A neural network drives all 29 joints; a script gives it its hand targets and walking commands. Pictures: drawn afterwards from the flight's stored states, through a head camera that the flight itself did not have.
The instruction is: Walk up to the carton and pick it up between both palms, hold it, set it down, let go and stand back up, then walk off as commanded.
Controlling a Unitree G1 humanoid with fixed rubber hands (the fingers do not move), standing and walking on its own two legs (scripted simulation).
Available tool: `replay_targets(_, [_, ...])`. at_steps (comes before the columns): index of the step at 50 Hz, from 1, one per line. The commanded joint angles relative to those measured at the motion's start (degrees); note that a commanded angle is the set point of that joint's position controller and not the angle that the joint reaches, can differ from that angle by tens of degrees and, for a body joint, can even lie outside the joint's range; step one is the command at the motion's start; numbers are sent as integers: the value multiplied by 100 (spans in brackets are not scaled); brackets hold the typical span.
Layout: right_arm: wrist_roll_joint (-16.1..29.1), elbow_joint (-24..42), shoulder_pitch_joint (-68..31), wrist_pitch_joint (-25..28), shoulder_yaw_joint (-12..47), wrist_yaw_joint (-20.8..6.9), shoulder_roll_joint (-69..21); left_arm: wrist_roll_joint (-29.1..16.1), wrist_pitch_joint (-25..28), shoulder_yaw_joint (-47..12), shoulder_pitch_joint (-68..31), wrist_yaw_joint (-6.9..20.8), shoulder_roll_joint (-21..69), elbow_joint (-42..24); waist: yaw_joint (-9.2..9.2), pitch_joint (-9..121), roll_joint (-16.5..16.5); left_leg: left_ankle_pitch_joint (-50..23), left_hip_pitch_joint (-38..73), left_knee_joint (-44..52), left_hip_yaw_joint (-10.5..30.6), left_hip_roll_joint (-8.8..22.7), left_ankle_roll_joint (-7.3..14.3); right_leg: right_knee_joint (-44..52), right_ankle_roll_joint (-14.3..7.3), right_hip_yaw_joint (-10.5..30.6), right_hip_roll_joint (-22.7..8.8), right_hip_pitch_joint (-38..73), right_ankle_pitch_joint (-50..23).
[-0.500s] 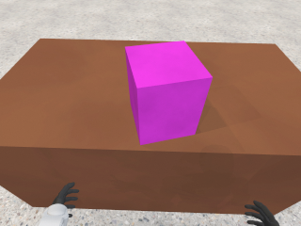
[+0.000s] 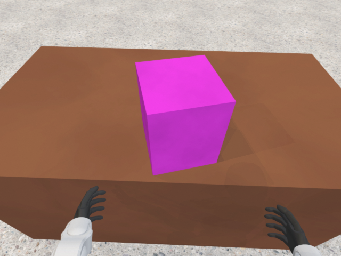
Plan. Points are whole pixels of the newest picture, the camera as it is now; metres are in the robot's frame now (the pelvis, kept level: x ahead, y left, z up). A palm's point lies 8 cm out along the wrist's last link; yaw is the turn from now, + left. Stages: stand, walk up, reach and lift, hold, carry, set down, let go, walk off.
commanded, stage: reach and lift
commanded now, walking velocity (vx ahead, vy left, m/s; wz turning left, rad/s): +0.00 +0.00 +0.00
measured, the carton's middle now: (178, 115) +0.48 +0.01 +0.05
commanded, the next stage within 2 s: none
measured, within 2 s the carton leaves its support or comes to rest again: neither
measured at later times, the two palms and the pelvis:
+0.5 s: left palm (88, 203) +0.23 +0.21 +0.00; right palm (288, 218) +0.22 -0.24 -0.01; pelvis +0.05 +0.03 +0.01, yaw +0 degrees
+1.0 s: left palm (100, 185) +0.26 +0.18 +0.04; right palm (281, 188) +0.27 -0.23 +0.03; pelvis +0.01 +0.00 +0.00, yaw +0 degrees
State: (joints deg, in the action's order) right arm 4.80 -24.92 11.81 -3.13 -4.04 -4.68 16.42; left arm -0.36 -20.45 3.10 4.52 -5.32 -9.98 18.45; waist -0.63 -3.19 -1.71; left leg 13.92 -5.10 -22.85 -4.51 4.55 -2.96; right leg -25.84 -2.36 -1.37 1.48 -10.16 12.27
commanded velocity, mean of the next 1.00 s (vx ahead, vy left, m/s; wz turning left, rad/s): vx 0.00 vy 0.00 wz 0.00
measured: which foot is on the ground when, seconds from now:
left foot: down 0.00-1.00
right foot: down 0.00-1.00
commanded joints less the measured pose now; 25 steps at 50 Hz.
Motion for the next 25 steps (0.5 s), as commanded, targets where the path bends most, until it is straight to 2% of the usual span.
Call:
replay_targets(1, [131,653,-265,711,-144,-26,710,99,748,320,-395,-127,-613,-1202,-24,847,46,-524,-9,592,-90,-598,219,703,364,343,-163,556,-1782])
replay_targets(2, [154,659,-168,836,-126,-29,722,116,865,324,-192,-142,-550,-1285,-47,973,12,-701,52,569,-67,-597,188,671,341,335,-153,662,-2065])
replay_targets(3, [246,609,-162,943,-114,-47,799,61,1002,245,-156,-155,-494,-1298,19,997,85,-898,130,574,-66,-593,163,670,327,324,-133,688,-2291])
replay_targets(4, [276,517,-37,1077,-106,-63,820,116,1117,219,15,-179,-412,-1393,49,1044,20,-1045,218,568,-56,-574,110,677,289,250,-73,752,-2385])
replay_targets(5, [320,494,0,1189,-76,-81,870,147,1232,248,172,-188,-394,-1432,-5,1060,21,-1230,328,584,-75,-578,86,684,274,292,-87,774,-2580])
replay_targets(7, [374,266,123,1363,-144,-134,1019,200,1371,88,382,-223,-155,-1548,56,956,104,-1601,497,580,-5,-571,16,766,199,220,-4,737,-2732])
replay_targets(9, [512,150,176,1544,-163,-204,1120,195,1512,-41,651,-258,66,-1527,57,892,119,-1949,581,539,30,-528,-49,865,113,208,68,733,-2749])
replay_targets(11, [536,197,120,1740,-236,-257,1330,220,1636,-121,740,-290,166,-1699,77,910,-29,-2173,788,533,85,-502,-66,908,74,142,154,597,-2723])
replay_targets(12, [603,153,144,1835,-222,-312,1371,259,1688,-170,895,-328,273,-1680,30,852,23,-2370,857,481,123,-487,-97,944,36,142,190,545,-2688])
replay_targets(13, [649,83,174,1886,-229,-326,1450,284,1731,-215,899,-337,295,-1772,75,846,10,-2459,928,452,139,-478,-133,981,-16,100,188,527,-2700])
replay_targets(14, [696,198,128,1984,-193,-352,1479,294,1805,-223,923,-364,286,-1872,23,838,-19,-2575,913,435,157,-481,-146,968,-8,107,208,515,-2710])
replay_targets(17, [890,370,-106,2092,-146,-442,1581,208,1932,-296,827,-432,462,-2029,-29,813,-195,-2607,905,426,207,-434,-107,995,-55,102,263,446,-2598])
replay_targets(18, [970,303,-52,2116,-77,-478,1590,234,1939,-339,924,-460,530,-1891,-61,753,-263,-2615,794,397,228,-410,-73,992,-88,122,264,491,-2607])
replay_targets(19, [1013,393,-161,2120,-76,-509,1642,241,1976,-347,804,-495,494,-2085,-54,782,-242,-2589,781,411,223,-409,-85,968,-105,141,246,478,-2606])
replay_targets(21, [1189,264,-125,2152,12,-584,1773,305,1989,-463,960,-548,661,-1997,-162,728,-86,-2810,759,354,235,-370,-100,960,-185,169,243,488,-2667])
replay_targets(22, [1180,328,-193,2178,51,-615,1811,293,2015,-439,866,-584,717,-2141,-154,810,-229,-2759,745,363,256,-367,-80,946,-194,144,259,499,-2684])
replay_targets(23, [1259,292,-360,2172,78,-625,1830,332,1981,-447,806,-596,782,-1984,-170,661,-203,-2706,605,404,251,-372,-71,965,-203,177,240,528,-2641])
replay_targets(25, [1337,289,-412,2165,80,-667,1902,375,1990,-430,716,-646,869,-2124,-150,711,-102,-2732,642,367,246,-369,-69,942,-245,185,255,515,-2537])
